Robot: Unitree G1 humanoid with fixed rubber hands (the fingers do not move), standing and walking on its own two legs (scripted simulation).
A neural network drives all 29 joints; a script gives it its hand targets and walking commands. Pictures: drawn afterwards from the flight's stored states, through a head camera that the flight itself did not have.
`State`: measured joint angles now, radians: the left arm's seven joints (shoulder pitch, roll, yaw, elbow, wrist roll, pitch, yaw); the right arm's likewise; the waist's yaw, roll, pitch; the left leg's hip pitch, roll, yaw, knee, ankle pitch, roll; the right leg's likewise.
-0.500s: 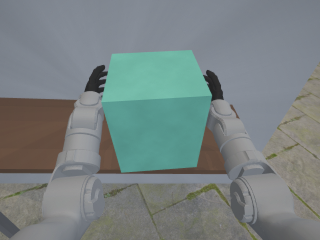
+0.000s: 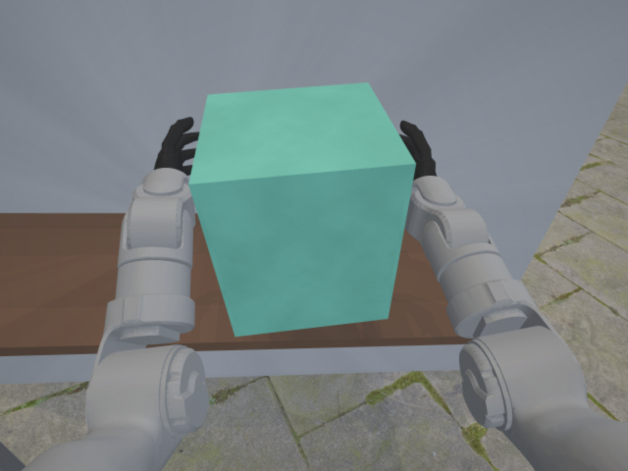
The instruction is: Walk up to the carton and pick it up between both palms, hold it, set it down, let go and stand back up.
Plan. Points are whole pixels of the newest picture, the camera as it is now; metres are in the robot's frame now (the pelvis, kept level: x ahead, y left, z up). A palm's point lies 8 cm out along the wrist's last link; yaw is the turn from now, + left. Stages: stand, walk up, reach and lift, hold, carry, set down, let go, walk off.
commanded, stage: reach and lift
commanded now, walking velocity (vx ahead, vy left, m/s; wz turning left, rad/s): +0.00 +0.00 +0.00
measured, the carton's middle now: (301, 210) +0.40 -0.01 +0.19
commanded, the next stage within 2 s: hold in 1.18 s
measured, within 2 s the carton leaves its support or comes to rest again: neither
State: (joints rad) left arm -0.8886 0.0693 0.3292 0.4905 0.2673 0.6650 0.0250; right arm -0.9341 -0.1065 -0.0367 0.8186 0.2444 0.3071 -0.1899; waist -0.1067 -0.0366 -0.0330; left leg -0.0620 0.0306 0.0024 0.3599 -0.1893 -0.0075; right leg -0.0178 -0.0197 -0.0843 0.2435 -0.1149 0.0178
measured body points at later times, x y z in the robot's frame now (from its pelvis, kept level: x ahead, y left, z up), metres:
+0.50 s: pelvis +0.00 -0.01 +0.00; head -0.07 +0.01 +0.44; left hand +0.41 +0.14 +0.27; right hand +0.40 -0.17 +0.27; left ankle +0.01 +0.12 -0.75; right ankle +0.02 -0.13 -0.75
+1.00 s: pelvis +0.01 -0.01 +0.00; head -0.07 +0.01 +0.44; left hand +0.41 +0.15 +0.28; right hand +0.40 -0.16 +0.29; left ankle +0.01 +0.12 -0.75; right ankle +0.02 -0.13 -0.75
